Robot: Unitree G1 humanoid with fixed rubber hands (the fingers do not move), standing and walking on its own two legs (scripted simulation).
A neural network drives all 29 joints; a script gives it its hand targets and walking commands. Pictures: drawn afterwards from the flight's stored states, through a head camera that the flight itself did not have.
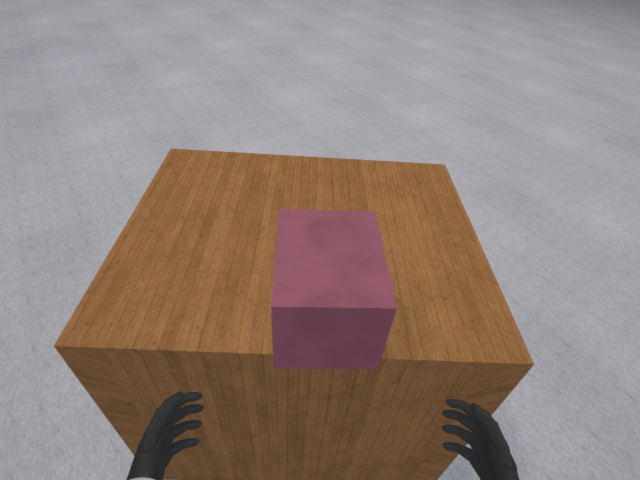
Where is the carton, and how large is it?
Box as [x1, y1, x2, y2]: [271, 209, 396, 368]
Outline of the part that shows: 279,209 271,303 274,368 377,368 395,313 396,306 375,212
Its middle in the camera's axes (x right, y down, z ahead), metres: +0.01 +0.07 +0.65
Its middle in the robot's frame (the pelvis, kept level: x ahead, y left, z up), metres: +0.45 +0.02 -0.02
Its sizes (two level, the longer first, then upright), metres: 0.215 0.171 0.162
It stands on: a pedestal, 0.68 m high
